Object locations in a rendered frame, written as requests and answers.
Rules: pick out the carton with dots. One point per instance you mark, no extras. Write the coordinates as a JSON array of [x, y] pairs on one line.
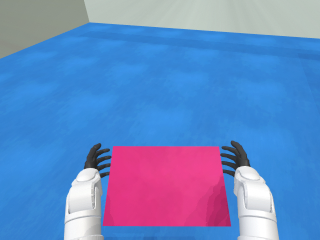
[[166, 186]]

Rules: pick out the left robot forearm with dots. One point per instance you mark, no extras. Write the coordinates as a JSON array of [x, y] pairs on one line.
[[83, 207]]

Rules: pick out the robot left hand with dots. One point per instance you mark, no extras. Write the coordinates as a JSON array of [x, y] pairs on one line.
[[92, 161]]

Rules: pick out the right robot forearm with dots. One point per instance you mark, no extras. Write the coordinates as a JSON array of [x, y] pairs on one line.
[[255, 205]]

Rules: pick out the robot right hand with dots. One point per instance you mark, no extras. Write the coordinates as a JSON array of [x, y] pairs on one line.
[[240, 157]]

